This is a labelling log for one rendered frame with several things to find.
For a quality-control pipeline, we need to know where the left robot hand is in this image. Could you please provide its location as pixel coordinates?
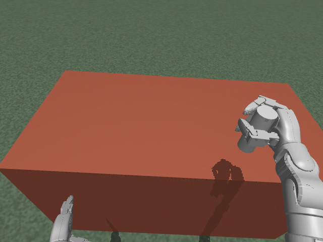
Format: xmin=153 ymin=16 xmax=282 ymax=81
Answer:
xmin=49 ymin=195 xmax=91 ymax=242

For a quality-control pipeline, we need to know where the can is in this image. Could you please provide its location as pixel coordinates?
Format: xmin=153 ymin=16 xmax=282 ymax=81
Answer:
xmin=237 ymin=105 xmax=278 ymax=153

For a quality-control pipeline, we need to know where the right robot hand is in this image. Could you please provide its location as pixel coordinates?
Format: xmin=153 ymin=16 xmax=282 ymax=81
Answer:
xmin=235 ymin=95 xmax=301 ymax=152

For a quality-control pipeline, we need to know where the right robot arm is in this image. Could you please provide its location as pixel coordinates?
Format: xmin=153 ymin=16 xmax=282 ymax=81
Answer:
xmin=273 ymin=142 xmax=323 ymax=242

